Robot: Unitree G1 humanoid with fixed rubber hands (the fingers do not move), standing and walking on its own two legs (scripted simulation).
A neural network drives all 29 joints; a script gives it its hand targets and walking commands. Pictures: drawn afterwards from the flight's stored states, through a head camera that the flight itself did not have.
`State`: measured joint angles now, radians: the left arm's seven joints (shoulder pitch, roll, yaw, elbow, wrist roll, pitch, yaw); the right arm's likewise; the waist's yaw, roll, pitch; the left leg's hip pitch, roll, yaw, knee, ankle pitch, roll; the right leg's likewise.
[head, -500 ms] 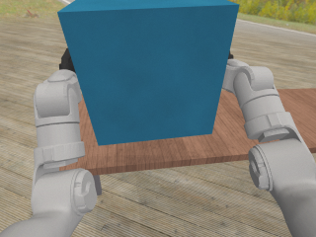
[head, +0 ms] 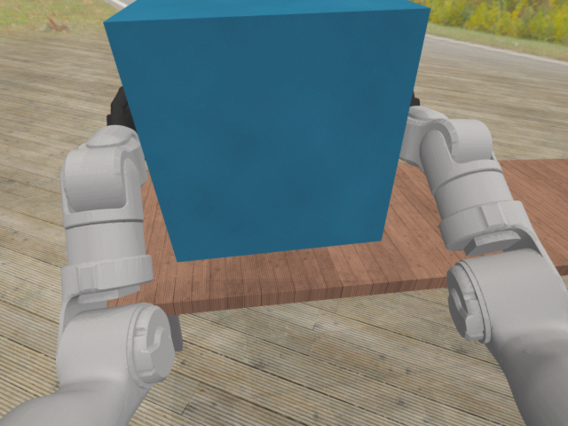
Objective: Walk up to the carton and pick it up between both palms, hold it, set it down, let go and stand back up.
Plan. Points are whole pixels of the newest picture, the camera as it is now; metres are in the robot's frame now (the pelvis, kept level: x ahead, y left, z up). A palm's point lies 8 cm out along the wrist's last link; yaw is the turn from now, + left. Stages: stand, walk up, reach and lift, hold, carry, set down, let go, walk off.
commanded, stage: hold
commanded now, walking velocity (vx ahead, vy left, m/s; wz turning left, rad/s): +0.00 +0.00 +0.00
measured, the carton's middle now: (267, 110) +0.39 +0.01 +0.33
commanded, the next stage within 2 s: set down in 0.16 s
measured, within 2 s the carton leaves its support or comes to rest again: neither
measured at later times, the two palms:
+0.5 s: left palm (120, 123) +0.38 +0.19 +0.31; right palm (390, 121) +0.39 -0.15 +0.32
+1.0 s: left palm (152, 171) +0.41 +0.17 +0.23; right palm (379, 180) +0.42 -0.17 +0.22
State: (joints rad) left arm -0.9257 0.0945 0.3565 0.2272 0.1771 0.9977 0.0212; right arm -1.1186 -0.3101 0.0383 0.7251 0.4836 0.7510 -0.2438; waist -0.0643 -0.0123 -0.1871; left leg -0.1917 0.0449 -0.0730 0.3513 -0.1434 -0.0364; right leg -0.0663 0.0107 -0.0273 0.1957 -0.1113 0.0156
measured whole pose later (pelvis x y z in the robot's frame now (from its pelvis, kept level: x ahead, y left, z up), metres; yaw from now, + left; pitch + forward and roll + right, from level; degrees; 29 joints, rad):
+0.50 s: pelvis -0.01 +0.00 +0.00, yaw +2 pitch -2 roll -1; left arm -1.04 0.10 0.46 0.33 0.29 0.81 -0.07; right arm -1.14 -0.19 -0.15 0.75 0.23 0.57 -0.16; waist -0.09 -0.04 -0.11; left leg -0.17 0.03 -0.10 0.32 -0.12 -0.04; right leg -0.05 0.00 -0.05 0.20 -0.12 0.01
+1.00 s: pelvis +0.02 -0.01 +0.00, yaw +2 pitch +0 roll -1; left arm -0.76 0.06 0.30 0.07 0.18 0.72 0.01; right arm -0.79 -0.18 -0.05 0.48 0.20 0.38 -0.14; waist -0.10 -0.06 -0.02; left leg -0.16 0.04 -0.10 0.31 -0.14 -0.05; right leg -0.03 0.01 -0.06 0.15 -0.12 0.01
